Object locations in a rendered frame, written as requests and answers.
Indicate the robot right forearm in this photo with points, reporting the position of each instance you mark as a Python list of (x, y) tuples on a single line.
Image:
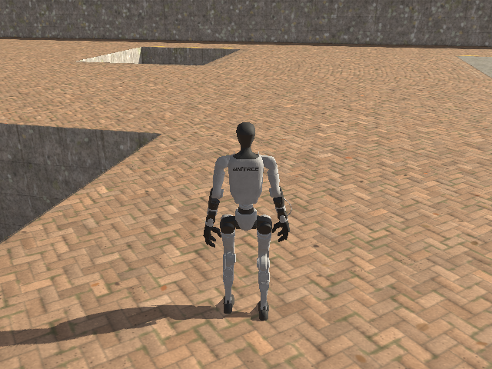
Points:
[(280, 207)]

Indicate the left robot shin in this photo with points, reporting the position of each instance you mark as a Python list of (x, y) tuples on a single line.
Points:
[(228, 277)]

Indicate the left robot hand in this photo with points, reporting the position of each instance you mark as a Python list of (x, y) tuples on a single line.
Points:
[(207, 234)]

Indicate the robot left upper arm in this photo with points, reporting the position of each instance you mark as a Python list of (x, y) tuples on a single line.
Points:
[(218, 177)]

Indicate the robot left thigh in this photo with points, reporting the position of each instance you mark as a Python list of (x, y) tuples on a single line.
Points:
[(227, 226)]

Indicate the robot right upper arm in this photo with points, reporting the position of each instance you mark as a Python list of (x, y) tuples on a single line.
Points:
[(273, 176)]

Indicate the robot left forearm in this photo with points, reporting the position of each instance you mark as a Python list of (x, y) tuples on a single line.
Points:
[(212, 210)]

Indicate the right robot hand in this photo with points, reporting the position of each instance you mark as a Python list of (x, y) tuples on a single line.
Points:
[(284, 231)]

